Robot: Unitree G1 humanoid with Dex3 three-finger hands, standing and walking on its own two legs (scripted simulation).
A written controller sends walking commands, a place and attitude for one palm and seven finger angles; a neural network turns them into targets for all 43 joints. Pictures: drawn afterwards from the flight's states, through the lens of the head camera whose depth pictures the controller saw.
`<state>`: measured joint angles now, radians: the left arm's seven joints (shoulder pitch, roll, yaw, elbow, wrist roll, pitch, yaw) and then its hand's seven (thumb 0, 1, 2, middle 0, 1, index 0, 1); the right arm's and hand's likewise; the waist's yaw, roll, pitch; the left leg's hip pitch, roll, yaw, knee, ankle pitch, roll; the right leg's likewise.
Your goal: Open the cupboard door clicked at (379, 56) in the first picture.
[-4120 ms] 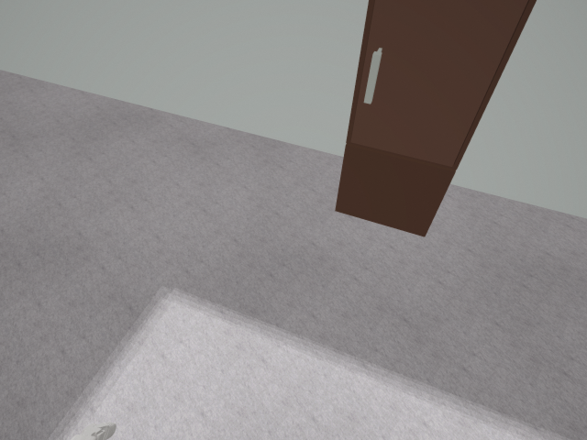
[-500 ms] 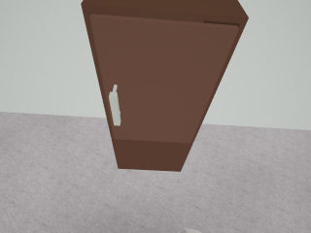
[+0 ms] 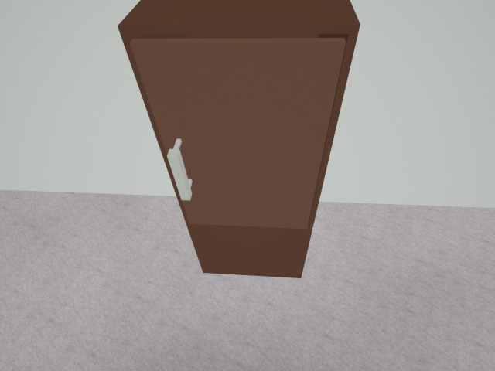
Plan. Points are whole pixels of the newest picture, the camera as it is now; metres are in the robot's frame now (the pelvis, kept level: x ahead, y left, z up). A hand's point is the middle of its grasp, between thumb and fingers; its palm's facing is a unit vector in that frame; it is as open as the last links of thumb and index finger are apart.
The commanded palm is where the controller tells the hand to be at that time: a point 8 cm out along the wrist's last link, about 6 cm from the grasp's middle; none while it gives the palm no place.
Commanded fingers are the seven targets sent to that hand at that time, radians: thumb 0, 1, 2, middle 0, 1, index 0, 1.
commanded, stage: come to a stop and stand still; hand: left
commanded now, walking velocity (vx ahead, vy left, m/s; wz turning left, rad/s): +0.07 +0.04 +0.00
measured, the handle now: (182, 170) +0.57 +0.22 -0.06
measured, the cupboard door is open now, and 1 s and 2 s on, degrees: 0 0 0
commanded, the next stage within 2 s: look again from close up in 0.38 s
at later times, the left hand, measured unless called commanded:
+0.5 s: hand out of the picture +0.00 +0.21 -0.18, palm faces +0.00 -0.99 -0.16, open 7.4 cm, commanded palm none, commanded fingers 0.00 0.90 0.90 -0.20 -0.30 -0.20 -0.30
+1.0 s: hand out of the picture +0.03 +0.21 -0.18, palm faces +0.05 -0.98 -0.20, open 7.3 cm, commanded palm none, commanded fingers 0.00 0.90 0.90 -0.20 -0.30 -0.20 -0.30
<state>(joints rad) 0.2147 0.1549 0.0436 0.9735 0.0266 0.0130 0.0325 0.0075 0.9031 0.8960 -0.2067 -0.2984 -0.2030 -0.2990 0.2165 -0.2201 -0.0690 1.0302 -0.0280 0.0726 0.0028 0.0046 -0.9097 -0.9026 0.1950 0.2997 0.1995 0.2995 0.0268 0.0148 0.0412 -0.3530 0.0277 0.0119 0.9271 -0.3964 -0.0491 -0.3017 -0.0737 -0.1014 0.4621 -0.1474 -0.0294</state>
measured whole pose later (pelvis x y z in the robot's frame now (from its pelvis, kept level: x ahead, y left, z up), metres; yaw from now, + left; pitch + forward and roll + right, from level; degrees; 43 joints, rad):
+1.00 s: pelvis -0.01 +0.03 +0.00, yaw +0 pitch -3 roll -1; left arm 0.29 0.18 0.01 1.03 0.01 -0.01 0.05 0.01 0.92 0.90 -0.20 -0.30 -0.20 -0.30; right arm 0.22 -0.17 -0.02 1.04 -0.02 -0.01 -0.03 0.00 -0.91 -0.90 0.20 0.30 0.20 0.30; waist 0.00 -0.01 -0.02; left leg -0.12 0.05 0.03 0.51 -0.34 -0.02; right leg -0.16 0.00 -0.08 0.48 -0.26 -0.01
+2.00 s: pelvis +0.04 +0.04 -0.01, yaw +0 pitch -1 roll -1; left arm 0.25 0.16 0.05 0.99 0.02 0.00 0.06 0.03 0.93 0.90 -0.20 -0.30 -0.20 -0.30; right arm 0.28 -0.10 -0.05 1.08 -0.01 0.02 -0.05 0.01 -0.92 -0.90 0.20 0.30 0.20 0.30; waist -0.02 0.01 0.08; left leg -0.25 0.04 0.09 0.71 -0.45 0.00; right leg -0.28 -0.04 -0.12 0.58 -0.28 0.00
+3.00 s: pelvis +0.01 +0.06 +0.00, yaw -1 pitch -1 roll +1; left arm 0.36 0.14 -0.02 1.10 0.02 -0.02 0.04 0.01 0.91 0.90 -0.20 -0.30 -0.20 -0.30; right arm 0.31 -0.18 0.01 1.06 -0.02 -0.02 -0.02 0.02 -0.92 -0.90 0.20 0.30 0.20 0.30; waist 0.00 0.03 0.00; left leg -0.21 -0.02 0.12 0.46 -0.24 0.06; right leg -0.24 -0.07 -0.05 0.50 -0.24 0.03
